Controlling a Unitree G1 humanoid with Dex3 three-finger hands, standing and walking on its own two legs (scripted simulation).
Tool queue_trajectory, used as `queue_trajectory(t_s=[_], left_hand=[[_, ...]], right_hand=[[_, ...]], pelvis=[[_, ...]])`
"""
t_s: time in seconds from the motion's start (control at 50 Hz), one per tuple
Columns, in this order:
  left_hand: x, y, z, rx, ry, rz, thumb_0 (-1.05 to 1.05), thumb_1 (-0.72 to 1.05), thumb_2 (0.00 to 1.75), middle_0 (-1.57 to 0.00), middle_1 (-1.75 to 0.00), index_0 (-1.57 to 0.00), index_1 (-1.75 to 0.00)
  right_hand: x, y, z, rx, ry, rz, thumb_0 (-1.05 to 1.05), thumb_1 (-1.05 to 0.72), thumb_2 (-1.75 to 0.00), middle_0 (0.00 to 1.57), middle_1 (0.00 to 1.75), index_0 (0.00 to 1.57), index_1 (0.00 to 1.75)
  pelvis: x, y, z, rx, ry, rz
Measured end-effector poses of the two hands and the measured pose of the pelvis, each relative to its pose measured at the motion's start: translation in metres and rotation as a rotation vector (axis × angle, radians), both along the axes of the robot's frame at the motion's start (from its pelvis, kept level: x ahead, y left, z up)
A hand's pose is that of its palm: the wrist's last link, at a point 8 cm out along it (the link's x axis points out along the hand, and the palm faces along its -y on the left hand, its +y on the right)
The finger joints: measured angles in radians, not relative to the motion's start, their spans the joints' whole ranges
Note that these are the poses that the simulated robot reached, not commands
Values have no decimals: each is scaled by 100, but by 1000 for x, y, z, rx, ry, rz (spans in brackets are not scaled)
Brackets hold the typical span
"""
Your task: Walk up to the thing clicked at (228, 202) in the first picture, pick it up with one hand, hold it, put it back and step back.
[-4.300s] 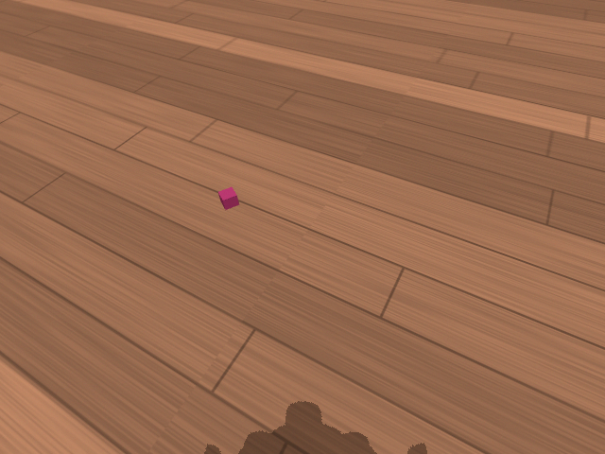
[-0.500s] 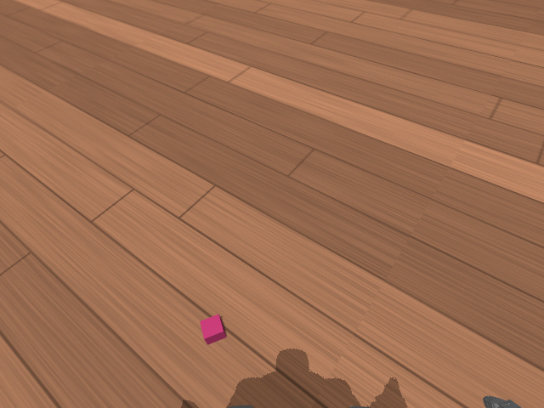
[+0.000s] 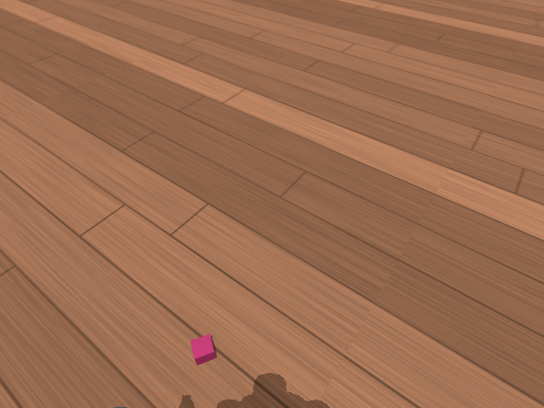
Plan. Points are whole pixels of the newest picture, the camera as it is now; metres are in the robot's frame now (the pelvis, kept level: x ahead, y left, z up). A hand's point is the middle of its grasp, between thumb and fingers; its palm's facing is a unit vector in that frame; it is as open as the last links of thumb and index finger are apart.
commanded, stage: walk up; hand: left
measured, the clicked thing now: (203, 349) +0.47 +0.28 -0.74
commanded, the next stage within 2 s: none
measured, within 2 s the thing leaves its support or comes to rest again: neither
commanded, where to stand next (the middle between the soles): +0.06 +0.00 m, yaw +0 degrees
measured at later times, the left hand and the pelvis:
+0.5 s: hand out of the picture +0.09 +0.25 -0.15, palm faces +0.02 -0.93 -0.36, open 7.4 cm; pelvis +0.02 -0.01 +0.01, yaw +1 degrees
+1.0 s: hand out of the picture +0.12 +0.23 -0.15, palm faces +0.00 -0.94 -0.33, open 7.4 cm; pelvis +0.03 -0.02 +0.01, yaw +0 degrees
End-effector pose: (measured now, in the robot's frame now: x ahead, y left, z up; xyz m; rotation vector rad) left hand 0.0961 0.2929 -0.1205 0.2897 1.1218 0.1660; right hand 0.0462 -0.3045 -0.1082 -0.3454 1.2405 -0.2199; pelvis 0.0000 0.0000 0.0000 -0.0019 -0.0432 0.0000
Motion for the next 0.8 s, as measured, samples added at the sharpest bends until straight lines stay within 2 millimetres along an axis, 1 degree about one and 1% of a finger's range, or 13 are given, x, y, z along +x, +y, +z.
queue_trajectory(t_s=[0.12,0.28,0.42,0.58,0.8], left_hand=[[-6,4,1,3,52,21,1,90,90,-20,-30,-20,-30],[-19,8,7,37,114,58,1,90,90,-20,-30,-20,-30],[-19,4,13,51,120,78,1,90,90,-20,-30,-20,-30],[-9,-5,13,44,108,76,1,90,90,-20,-30,-20,-30],[9,-16,10,24,76,55,1,90,90,-20,-30,-20,-30]], right_hand=[[18,0,4,-5,-12,6,0,-90,-90,21,30,20,30],[51,2,-1,24,-52,17,0,-90,-90,21,30,20,30],[69,4,-6,51,-60,33,0,-90,-90,21,30,20,30],[70,0,-8,56,-41,29,0,-90,-90,21,30,20,30],[55,-11,-4,31,-16,-3,0,-90,-90,21,30,20,30]], pelvis=[[7,1,4,0,4,3],[16,-3,6,0,5,10],[21,-7,7,2,7,17],[25,-13,8,1,10,20],[28,-16,8,0,6,14]])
